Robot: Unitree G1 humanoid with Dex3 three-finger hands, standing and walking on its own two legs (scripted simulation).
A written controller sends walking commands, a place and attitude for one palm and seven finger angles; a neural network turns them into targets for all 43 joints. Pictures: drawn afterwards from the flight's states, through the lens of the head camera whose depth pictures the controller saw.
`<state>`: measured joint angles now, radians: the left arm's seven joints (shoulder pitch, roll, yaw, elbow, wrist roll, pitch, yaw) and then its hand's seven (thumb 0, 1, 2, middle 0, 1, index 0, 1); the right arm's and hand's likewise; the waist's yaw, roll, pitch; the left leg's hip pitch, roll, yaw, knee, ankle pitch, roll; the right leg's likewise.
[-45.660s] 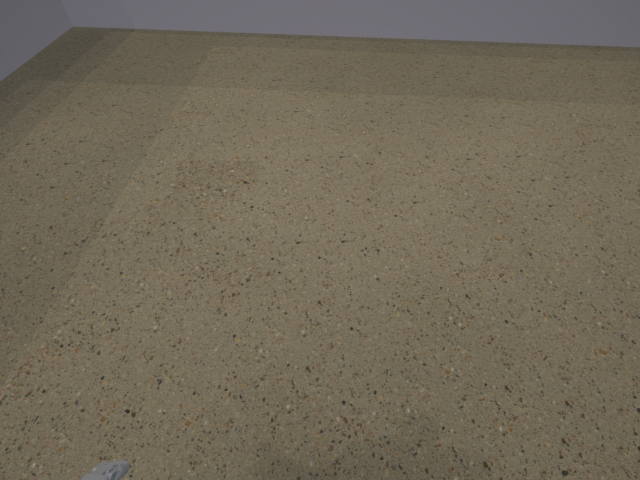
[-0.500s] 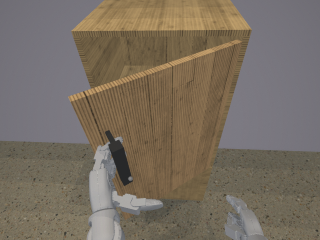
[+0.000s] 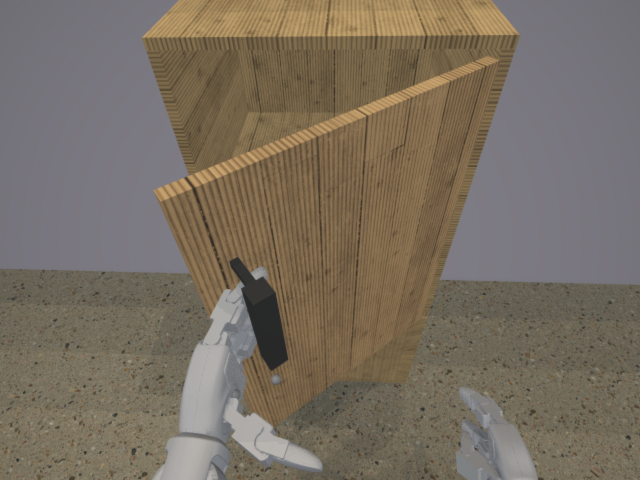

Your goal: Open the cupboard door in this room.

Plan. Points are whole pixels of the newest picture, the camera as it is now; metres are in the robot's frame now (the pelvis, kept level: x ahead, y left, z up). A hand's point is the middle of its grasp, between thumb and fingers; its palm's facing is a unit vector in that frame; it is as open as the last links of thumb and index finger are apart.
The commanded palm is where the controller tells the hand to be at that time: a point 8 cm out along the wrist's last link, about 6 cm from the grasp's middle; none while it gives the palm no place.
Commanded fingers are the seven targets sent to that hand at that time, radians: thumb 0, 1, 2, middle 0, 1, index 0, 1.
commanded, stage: slide the hand sideways off the handle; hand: left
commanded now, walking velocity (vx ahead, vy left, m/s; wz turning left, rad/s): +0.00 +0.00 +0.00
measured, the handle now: (257, 314) +0.27 +0.09 +0.11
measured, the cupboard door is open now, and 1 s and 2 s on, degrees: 39 38 38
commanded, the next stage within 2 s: draw the hand back to the body in 0.82 s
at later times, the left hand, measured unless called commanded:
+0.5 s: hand (228, 412) +0.17 +0.10 +0.11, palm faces +0.00 -1.00 -0.01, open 16.2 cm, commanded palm +0.13 +0.16 +0.11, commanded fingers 0.00 -0.50 0.30 -0.15 -0.30 -0.15 -0.30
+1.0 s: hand (188, 440) +0.15 +0.13 +0.10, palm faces +0.00 -1.00 -0.01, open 16.3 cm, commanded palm +0.11 +0.19 +0.12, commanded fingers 0.00 -0.50 0.30 -0.15 -0.30 -0.15 -0.30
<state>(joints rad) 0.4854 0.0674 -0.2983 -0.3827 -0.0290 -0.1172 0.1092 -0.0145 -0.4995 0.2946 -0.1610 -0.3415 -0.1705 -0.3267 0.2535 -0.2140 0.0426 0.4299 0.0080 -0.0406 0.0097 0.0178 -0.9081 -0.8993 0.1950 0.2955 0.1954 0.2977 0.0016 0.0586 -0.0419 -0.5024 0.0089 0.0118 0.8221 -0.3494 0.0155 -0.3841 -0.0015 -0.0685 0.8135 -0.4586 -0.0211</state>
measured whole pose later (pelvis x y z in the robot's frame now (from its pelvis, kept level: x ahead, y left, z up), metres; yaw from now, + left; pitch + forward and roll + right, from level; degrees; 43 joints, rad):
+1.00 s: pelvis +0.01 -0.01 -0.01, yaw +1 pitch +5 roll -2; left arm 0.81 0.18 0.00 -0.53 -0.24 -0.22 -0.18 -0.01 -0.50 0.30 -0.15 -0.30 -0.16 -0.30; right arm 0.26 -0.22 0.00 0.41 0.05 -0.10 -0.06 0.02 -0.91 -0.90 0.20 0.30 0.20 0.30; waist 0.04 0.07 -0.12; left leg -0.62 0.02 -0.02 0.94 -0.41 0.00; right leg -0.48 0.02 -0.10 0.90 -0.51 -0.03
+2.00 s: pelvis +0.03 +0.02 +0.04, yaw -1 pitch -2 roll -1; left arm 0.57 0.34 0.27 -0.49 -0.06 -0.05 0.13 0.00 0.39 0.68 -0.19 -0.30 -0.19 -0.30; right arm 0.19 -0.22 0.04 0.59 0.01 -0.10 -0.08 0.02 -0.91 -0.90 0.20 0.30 0.20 0.30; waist 0.07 0.05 0.00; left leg -0.20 -0.01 0.04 0.49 -0.25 0.03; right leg -0.07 -0.01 -0.03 0.43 -0.31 0.00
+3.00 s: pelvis -0.01 +0.01 +0.03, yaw -3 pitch -1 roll -1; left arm 0.57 0.43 0.38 -0.50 -0.07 -0.11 0.12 0.01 0.89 0.89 -0.21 -0.30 -0.21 -0.30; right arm 0.16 -0.24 -0.02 0.53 0.03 0.04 -0.09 0.02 -0.91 -0.90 0.20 0.30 0.20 0.30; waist 0.01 0.03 0.06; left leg -0.31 0.03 0.06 0.50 -0.18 0.02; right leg -0.20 0.03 -0.02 0.46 -0.25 -0.01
